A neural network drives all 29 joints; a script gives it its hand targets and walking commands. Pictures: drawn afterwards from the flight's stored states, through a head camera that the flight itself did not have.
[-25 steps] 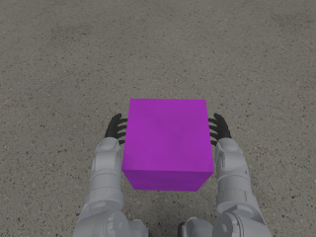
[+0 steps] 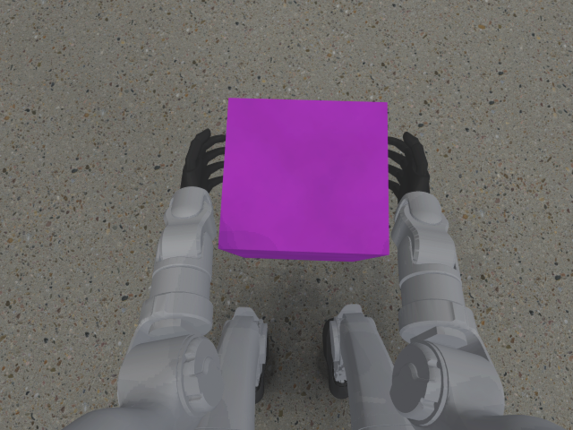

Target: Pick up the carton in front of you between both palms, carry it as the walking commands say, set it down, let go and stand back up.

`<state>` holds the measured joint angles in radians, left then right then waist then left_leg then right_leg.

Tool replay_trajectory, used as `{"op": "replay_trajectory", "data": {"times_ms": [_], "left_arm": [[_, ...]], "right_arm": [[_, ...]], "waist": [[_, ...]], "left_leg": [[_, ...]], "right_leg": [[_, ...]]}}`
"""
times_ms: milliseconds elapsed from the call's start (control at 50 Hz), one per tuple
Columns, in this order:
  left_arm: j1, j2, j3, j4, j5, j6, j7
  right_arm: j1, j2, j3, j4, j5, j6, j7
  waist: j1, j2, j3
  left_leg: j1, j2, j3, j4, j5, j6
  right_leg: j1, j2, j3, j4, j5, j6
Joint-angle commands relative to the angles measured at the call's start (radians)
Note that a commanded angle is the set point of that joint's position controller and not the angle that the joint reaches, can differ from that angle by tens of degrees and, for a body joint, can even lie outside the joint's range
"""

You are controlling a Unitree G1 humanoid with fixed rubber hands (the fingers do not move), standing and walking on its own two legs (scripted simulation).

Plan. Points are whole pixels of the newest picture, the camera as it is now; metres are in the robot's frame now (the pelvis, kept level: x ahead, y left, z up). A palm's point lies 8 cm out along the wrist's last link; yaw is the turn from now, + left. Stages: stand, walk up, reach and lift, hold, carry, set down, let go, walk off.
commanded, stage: set down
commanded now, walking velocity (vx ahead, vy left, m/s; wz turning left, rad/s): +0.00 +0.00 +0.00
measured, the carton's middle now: (302, 194) +0.43 -0.01 -0.14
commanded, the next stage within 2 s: none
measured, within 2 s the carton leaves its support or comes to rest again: rests again in 1.62 s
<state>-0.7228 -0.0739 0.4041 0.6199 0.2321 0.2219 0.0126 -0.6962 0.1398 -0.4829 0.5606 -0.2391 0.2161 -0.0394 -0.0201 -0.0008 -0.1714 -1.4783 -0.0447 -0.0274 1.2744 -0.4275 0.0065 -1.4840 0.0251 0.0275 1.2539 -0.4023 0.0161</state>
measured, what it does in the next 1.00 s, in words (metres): lowers itself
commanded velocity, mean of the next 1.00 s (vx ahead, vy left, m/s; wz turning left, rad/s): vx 0.00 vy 0.00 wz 0.00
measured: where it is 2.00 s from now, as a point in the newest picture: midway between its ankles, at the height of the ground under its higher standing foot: (296, 374)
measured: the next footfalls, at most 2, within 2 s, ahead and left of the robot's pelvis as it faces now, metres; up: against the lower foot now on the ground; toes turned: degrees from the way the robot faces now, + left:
none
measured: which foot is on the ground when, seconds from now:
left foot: down 0.00-1.00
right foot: down 0.00-1.00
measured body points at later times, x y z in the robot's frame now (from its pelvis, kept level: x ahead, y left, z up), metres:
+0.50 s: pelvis -0.03 +0.00 -0.13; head +0.26 +0.00 +0.21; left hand +0.49 +0.14 -0.23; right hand +0.46 -0.16 -0.23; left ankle +0.07 +0.11 -0.60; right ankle +0.08 -0.12 -0.60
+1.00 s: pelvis -0.04 +0.00 -0.23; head +0.32 +0.02 +0.04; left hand +0.53 +0.13 -0.40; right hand +0.49 -0.17 -0.39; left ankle +0.07 +0.11 -0.60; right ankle +0.08 -0.12 -0.60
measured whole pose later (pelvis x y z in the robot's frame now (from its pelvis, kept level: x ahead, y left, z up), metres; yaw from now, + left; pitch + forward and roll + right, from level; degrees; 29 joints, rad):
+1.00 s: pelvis -0.04 +0.00 -0.23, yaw -1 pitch +45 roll -3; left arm -1.37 0.23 0.22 0.90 0.09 0.26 0.07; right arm -1.26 -0.06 -0.47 0.74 -0.08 0.25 -0.14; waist -0.05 -0.01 0.16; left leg -2.29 -0.06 -0.02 2.08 -0.56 0.01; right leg -2.28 0.04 0.01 2.04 -0.54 0.05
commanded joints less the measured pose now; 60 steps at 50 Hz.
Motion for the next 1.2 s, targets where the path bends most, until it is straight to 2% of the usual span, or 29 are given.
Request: {"op": "replay_trajectory", "data": {"times_ms": [0, 160, 360, 640, 940, 1020, 1080, 1180], "left_arm": [[-0.556, -0.883, -0.488, 0.06, -0.061, 0.004, -0.199], [-0.682, -0.847, -0.462, 0.095, -0.082, 0.012, -0.2], [-0.837, -0.816, -0.497, 0.096, -0.144, 0.03, -0.203], [-0.989, -0.726, -0.478, 0.158, -0.159, 0.033, -0.205], [-1.167, -0.611, -0.554, 0.206, -0.255, -0.004, -0.186], [-1.232, -0.602, -0.592, 0.155, -0.289, -0.027, -0.179], [-1.206, -0.61, -0.601, 0.162, -0.29, -0.027, -0.178], [-1.163, -0.629, -0.588, 0.194, -0.289, -0.033, -0.182]], "right_arm": [[-0.549, 0.868, 0.513, 0.093, 0.067, 0.021, 0.21], [-0.693, 0.864, 0.516, 0.093, 0.099, 0.033, 0.188], [-0.847, 0.833, 0.537, 0.063, 0.14, 0.048, 0.157], [-1.022, 0.746, 0.489, 0.082, 0.166, 0.046, 0.169], [-1.209, 0.613, 0.516, 0.088, 0.27, 0.003, 0.168], [-1.173, 0.68, 0.523, 0.134, 0.325, -0.007, 0.174], [-1.148, 0.704, 0.519, 0.177, 0.344, 0.002, 0.187], [-1.132, 0.69, 0.499, 0.199, 0.341, -0.006, 0.195]], "waist": [[-0.003, 0.045, -0.741], [0.009, 0.015, -0.872], [-0.006, 0.022, -0.987], [-0.016, 0.05, -0.963], [-0.044, 0.078, -0.912], [-0.021, 0.116, -0.942], [-0.007, 0.131, -0.929], [-0.013, 0.123, -0.842]], "left_leg": [[0.332, -0.114, 0.006, -0.081, 0.163, -0.02], [0.171, -0.126, 0.031, 0.078, 0.171, -0.018], [0.038, -0.131, 0.051, 0.245, 0.164, -0.025], [-0.111, -0.113, 0.064, 0.422, 0.163, -0.02], [-0.122, -0.083, 0.054, 0.635, 0.2, -0.019], [-0.087, -0.08, 0.062, 0.675, 0.274, -0.018], [-0.054, -0.078, 0.059, 0.696, 0.315, -0.014], [-0.11, -0.079, 0.048, 0.716, 0.319, -0.011]], "right_leg": [[0.302, 0.138, -0.034, -0.031, 0.15, 0.006], [0.195, 0.148, -0.049, 0.116, 0.171, 0.023], [0.085, 0.15, -0.074, 0.277, 0.172, 0.03], [-0.1, 0.134, -0.101, 0.465, 0.161, 0.032], [-0.19, 0.102, -0.124, 0.682, 0.176, 0.029], [-0.184, 0.105, -0.119, 0.731, 0.25, 0.027], [-0.236, 0.108, -0.121, 0.751, 0.256, 0.029], [-0.298, 0.109, -0.121, 0.771, 0.247, 0.028]]}}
